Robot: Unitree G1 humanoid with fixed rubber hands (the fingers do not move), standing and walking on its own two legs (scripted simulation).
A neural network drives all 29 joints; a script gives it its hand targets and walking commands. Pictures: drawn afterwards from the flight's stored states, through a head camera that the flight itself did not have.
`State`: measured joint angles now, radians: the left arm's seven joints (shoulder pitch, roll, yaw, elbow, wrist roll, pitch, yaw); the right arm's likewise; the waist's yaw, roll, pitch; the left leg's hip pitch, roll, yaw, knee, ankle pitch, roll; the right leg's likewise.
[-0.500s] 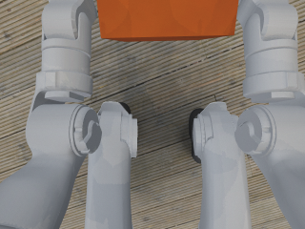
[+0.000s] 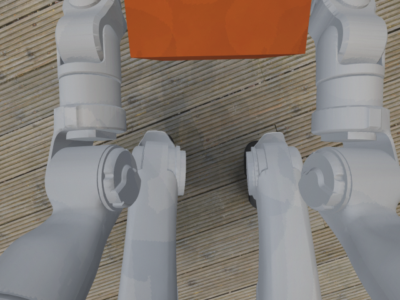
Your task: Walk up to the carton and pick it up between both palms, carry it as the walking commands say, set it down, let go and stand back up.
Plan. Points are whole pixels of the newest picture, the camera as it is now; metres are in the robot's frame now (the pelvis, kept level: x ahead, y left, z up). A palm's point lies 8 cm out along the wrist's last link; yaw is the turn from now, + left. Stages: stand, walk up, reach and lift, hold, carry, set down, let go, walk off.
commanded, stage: reach and lift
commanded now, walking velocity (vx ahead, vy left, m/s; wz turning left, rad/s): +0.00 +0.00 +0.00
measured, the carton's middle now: out of the picture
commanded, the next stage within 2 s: none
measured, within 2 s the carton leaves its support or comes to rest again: neither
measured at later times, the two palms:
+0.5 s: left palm out of the picture +0.54 +0.16 -0.05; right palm out of the picture +0.54 -0.13 -0.05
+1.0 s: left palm out of the picture +0.52 +0.16 +0.02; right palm out of the picture +0.52 -0.14 +0.02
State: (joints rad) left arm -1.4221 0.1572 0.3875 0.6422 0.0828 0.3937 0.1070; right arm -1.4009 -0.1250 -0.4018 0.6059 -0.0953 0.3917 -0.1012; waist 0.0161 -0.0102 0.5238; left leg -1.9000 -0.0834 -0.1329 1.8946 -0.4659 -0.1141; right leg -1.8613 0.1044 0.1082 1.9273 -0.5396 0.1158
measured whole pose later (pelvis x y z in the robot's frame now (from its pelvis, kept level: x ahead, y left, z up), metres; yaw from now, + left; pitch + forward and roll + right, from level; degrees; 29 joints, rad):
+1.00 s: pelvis +0.00 +0.00 +0.10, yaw +0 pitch +18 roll -1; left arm -1.22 0.07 0.39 0.51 0.11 0.45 0.10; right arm -1.19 -0.05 -0.40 0.49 -0.11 0.43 -0.08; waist 0.01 0.00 0.52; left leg -1.47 -0.09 -0.15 1.57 -0.42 -0.10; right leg -1.43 0.11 0.12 1.59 -0.48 0.10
